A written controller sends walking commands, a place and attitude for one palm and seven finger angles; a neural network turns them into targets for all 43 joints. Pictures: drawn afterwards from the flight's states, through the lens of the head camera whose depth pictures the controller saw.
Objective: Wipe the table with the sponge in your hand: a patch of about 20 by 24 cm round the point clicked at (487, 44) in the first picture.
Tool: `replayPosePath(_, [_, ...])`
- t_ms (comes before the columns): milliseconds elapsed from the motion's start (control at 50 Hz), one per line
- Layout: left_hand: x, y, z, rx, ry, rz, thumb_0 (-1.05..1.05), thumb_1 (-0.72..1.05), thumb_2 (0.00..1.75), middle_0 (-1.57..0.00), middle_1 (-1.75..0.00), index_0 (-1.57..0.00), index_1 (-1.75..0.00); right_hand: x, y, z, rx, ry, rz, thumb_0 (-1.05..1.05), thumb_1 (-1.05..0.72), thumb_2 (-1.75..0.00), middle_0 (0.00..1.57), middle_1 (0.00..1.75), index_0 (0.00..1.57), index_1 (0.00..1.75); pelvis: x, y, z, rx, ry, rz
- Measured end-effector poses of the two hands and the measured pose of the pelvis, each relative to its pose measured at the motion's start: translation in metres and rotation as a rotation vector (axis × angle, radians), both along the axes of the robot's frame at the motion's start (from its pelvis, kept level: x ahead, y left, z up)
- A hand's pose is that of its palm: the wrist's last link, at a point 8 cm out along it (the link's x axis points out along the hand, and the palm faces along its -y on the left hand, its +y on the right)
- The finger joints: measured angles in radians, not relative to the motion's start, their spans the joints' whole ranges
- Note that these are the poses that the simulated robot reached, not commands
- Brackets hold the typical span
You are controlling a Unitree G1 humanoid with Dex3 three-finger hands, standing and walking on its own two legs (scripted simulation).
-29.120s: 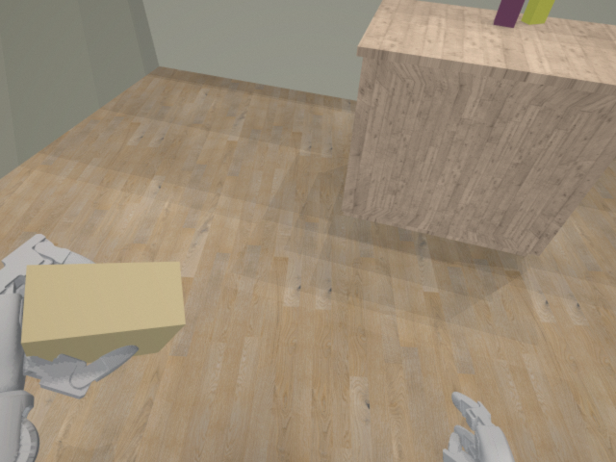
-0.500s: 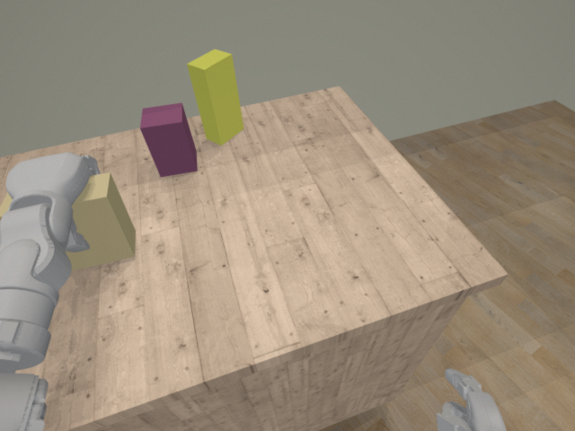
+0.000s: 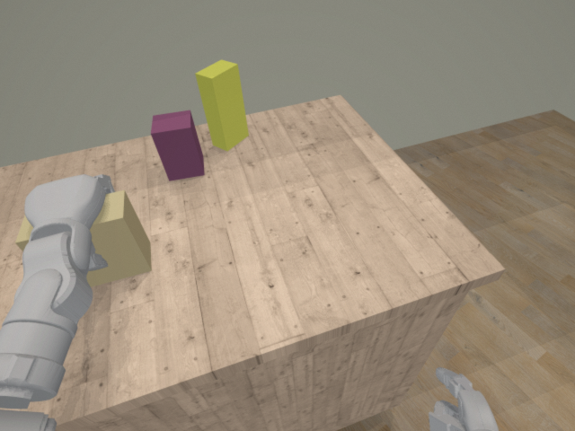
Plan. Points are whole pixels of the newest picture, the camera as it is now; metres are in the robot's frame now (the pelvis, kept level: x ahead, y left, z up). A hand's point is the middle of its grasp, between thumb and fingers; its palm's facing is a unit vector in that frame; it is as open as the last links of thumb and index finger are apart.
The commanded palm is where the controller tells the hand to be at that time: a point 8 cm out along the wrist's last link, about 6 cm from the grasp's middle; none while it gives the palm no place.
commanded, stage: wipe back along the first lane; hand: left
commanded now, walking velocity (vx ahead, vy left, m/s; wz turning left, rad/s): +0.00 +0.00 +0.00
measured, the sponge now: (98, 251) +0.33 +0.33 +0.08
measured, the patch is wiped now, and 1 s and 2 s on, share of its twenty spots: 1.00 1.00 1.00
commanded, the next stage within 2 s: lift the sponge slowly off the table in 1.12 s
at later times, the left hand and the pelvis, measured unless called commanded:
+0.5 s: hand (87, 256) +0.28 +0.30 +0.12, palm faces +0.04 -0.01 -1.00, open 10.1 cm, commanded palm +0.24 +0.29 +0.15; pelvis +0.00 -0.02 +0.00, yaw +0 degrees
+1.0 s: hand (78, 283) +0.24 +0.29 +0.13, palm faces +0.11 -0.05 -0.99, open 10.1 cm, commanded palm +0.19 +0.28 +0.15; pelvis +0.01 -0.01 -0.01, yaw -2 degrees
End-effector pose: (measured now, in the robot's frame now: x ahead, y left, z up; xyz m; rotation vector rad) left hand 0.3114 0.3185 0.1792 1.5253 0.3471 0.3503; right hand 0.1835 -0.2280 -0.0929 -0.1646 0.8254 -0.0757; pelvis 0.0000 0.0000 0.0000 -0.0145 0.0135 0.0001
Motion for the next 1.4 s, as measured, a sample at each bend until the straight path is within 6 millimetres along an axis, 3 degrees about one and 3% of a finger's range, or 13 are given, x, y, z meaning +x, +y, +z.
replayPosePath(360, [-0.042,-0.021,-0.001,0.003,-0.034,-0.009,0.00,-0.49,1.06,-0.69,-1.34,-0.72,-1.34,0.017,-0.010,0.007,0.017,-0.071,0.022,0.01,-0.90,-0.90,0.20,0.30,0.20,0.30,0.001,-0.011,-0.002,0.005,-0.031,-0.004])
replayPosePath(780, [-0.062,-0.028,-0.003,-0.008,-0.050,-0.014,0.00,-0.49,1.06,-0.68,-1.35,-0.71,-1.35,0.029,-0.015,0.011,0.013,-0.114,0.026,0.01,-0.90,-0.90,0.20,0.30,0.20,0.30,0.006,-0.015,-0.005,0.005,-0.032,-0.016])
replayPosePath(1140, [-0.109,-0.039,-0.002,-0.033,-0.131,-0.028,0.01,-0.48,1.05,-0.67,-1.36,-0.70,-1.36,0.036,0.012,0.016,0.048,-0.154,0.044,0.01,-0.90,-0.90,0.20,0.30,0.18,0.29,-0.001,-0.001,-0.006,0.002,-0.041,-0.028])
replayPosePath(1400, [-0.115,-0.042,-0.003,-0.046,-0.138,-0.009,0.01,-0.48,1.05,-0.67,-1.36,-0.70,-1.36,0.031,0.018,0.016,0.041,-0.165,0.065,0.01,-0.90,-0.90,0.20,0.30,0.16,0.28,-0.009,-0.003,-0.007,0.005,-0.057,-0.022])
